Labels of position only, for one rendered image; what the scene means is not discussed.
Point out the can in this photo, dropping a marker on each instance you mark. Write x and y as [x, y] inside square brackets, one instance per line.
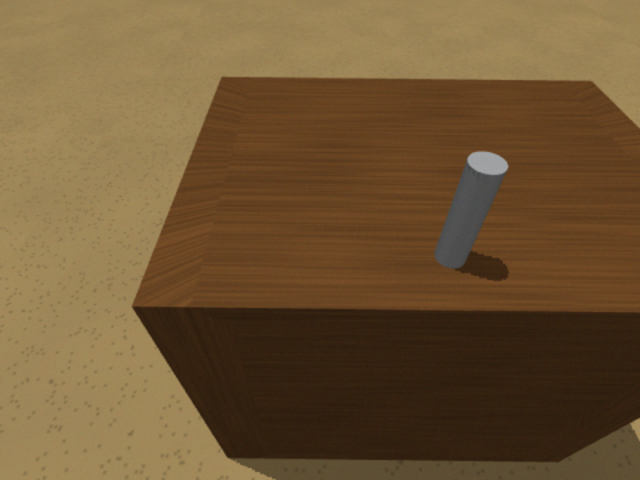
[480, 180]

